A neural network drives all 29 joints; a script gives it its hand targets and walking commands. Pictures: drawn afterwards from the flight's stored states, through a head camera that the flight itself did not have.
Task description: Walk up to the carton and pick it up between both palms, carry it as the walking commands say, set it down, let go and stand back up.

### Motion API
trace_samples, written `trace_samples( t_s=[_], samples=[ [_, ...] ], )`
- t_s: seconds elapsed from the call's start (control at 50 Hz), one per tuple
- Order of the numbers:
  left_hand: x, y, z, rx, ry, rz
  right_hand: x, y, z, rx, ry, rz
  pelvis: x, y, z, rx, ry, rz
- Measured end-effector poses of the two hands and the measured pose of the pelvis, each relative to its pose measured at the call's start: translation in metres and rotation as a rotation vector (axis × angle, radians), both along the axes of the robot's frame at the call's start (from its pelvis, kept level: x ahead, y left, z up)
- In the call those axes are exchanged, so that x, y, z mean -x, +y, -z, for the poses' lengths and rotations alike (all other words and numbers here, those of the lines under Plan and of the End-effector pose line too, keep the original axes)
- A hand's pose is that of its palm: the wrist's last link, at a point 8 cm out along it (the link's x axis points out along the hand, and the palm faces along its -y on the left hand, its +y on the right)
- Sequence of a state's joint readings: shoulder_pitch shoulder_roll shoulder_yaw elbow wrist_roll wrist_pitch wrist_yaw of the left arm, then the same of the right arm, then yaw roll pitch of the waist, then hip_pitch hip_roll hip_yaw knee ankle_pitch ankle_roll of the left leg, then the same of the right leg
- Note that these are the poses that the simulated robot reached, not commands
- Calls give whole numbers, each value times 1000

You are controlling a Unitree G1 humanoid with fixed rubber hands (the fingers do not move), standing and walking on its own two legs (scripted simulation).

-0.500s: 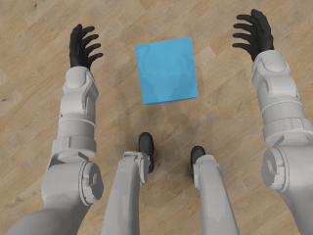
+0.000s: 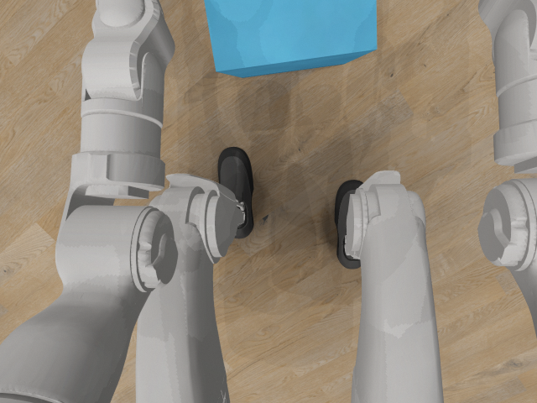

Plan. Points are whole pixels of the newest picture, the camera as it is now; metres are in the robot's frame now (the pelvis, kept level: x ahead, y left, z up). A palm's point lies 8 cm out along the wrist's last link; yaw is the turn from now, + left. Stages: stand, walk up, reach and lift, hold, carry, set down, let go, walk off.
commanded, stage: reach and lift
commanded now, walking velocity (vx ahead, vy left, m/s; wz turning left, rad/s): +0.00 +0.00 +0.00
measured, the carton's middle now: out of the picture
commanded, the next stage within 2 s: none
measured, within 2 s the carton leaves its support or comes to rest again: neither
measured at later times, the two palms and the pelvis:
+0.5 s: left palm out of the picture +0.55 +0.15 -0.25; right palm out of the picture +0.55 -0.19 -0.27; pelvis -0.01 +0.00 -0.09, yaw +1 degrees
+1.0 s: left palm out of the picture +0.56 +0.15 -0.30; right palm out of the picture +0.55 -0.20 -0.32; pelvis +0.00 -0.01 -0.12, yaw +2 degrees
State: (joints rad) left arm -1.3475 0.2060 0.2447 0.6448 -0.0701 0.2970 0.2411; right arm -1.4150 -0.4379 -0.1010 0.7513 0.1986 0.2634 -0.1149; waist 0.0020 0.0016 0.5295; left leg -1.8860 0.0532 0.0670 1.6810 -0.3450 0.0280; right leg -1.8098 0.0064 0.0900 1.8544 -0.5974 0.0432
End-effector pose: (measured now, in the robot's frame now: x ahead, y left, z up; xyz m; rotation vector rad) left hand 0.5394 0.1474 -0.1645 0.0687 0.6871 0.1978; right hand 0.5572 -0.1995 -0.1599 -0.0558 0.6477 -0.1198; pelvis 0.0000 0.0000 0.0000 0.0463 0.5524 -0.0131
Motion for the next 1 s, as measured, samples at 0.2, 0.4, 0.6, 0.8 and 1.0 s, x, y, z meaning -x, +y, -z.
trace_samples(
  t_s=[0.2, 0.4, 0.6, 0.8, 1.0],
  samples=[
    [0, -1, 21, -5, 15, 3, 9, -1, 30, 3, 65, 12, 10, -2, 37, -3, -48, -5],
    [-2, 1, 71, 13, 46, 17, 7, 4, 77, 2, 73, 12, 9, 0, 70, 4, -27, -12],
    [-25, 0, 110, 3, 42, 42, 12, 8, 140, -8, 123, -4, 3, -3, 100, -3, 23, -19],
    [-29, -1, 129, -2, 53, 27, 10, 4, 158, -11, 104, -11, 0, -8, 115, -14, 29, -21],
    [-25, -1, 132, 6, 62, 27, 9, 4, 157, 5, 100, -27, 1, -8, 116, -15, 27, -21]
  ],
)
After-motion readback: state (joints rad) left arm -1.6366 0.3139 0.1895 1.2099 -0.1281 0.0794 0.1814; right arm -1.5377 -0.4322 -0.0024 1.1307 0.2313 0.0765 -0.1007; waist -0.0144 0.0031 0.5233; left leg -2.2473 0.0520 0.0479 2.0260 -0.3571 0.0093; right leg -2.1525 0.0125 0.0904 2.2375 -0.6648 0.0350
